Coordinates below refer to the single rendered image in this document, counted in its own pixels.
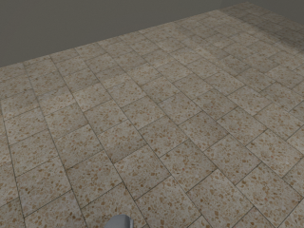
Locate left robot thigh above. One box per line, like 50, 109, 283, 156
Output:
104, 214, 134, 228

